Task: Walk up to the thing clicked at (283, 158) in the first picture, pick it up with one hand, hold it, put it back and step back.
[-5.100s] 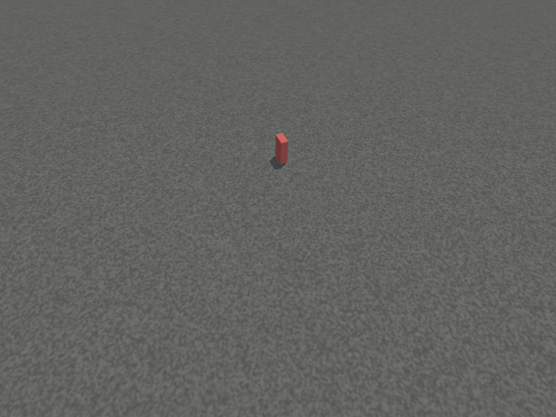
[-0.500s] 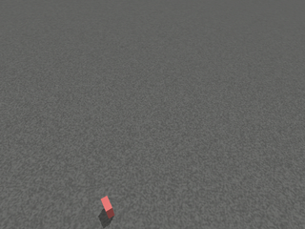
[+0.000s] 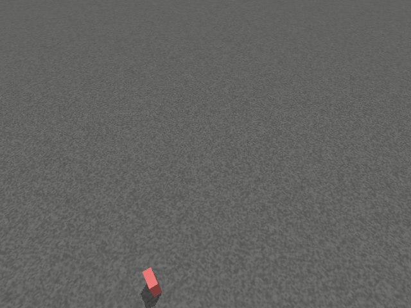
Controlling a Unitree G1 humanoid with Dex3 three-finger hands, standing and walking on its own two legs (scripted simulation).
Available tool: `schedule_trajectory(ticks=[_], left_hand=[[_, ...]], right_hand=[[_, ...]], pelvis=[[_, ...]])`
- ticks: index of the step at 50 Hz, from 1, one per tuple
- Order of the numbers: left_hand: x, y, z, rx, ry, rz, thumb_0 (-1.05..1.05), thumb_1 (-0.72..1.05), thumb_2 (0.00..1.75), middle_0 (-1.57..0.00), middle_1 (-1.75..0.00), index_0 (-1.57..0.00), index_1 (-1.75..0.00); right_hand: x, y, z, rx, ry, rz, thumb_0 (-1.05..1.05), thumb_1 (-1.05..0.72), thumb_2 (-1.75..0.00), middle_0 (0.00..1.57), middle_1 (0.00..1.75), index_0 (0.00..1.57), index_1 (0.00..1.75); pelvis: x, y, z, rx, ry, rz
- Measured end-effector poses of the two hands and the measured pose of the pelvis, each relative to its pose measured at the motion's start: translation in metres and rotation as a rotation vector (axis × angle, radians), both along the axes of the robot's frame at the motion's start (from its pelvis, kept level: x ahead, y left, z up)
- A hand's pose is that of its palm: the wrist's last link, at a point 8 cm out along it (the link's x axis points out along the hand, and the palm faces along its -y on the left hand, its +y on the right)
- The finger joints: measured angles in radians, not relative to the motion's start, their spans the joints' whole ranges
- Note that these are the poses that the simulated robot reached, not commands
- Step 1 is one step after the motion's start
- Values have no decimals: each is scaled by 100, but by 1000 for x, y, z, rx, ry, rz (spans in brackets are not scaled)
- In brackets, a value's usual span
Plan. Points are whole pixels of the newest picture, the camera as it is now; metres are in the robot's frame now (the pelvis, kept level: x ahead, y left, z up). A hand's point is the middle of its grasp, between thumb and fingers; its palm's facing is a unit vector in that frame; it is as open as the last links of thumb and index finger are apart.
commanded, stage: walk up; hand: left
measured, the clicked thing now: (152, 282) +0.34 +0.23 -0.70
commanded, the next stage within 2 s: stand in 0.92 s
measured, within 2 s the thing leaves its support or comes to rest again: neither
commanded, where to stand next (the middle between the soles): +0.04 +0.00 m, yaw -1 degrees
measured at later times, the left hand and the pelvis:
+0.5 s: hand out of the picture +0.10 +0.26 -0.15, palm faces -0.03 -0.94 -0.33, open 7.4 cm; pelvis +0.01 +0.01 +0.00, yaw -1 degrees
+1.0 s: hand out of the picture +0.09 +0.25 -0.15, palm faces -0.02 -0.94 -0.34, open 7.4 cm; pelvis +0.00 +0.00 +0.01, yaw -1 degrees
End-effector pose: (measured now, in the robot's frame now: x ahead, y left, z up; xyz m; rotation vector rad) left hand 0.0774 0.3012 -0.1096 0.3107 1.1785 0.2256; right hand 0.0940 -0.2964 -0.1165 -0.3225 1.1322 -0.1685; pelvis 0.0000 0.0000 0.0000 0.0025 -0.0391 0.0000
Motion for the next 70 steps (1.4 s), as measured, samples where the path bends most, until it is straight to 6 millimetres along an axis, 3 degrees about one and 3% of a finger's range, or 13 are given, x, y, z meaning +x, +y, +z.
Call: schedule_trajectory(ticks=[7,14,26,47,56,70], left_hand=[[21,-3,-2,-16,-29,-20,0,90,89,-21,-29,-20,-30],[26,-3,-6,-33,-11,-36,0,90,89,-21,-29,-20,-30],[18,3,-5,-26,25,-38,0,90,89,-21,-29,-20,-30],[10,-2,0,-15,34,-19,0,90,89,-21,-29,-20,-30],[9,-9,1,-16,31,-34,0,90,89,-21,-29,-20,-30],[-12,-8,4,-4,43,-31,0,90,89,-21,-29,-20,-30]], right_hand=[[0,-3,6,-21,13,-15,1,-90,-90,20,30,20,30],[-15,-5,11,-43,54,-46,1,-90,-90,20,30,20,30],[-30,0,6,-30,84,-73,1,-90,-90,20,30,20,30],[-22,0,3,-6,69,-62,1,-90,-90,20,30,20,30],[-21,-2,6,-1,72,-62,1,-90,-90,20,30,20,30],[-43,-2,3,13,97,-60,1,-90,-90,20,30,20,30]], pelvis=[[4,2,2,-1,0,-5],[6,6,3,-1,-2,-13],[6,10,5,0,-10,-23],[6,4,7,3,-11,-23],[-3,1,10,2,-8,-19],[-15,-3,10,1,-9,-17]])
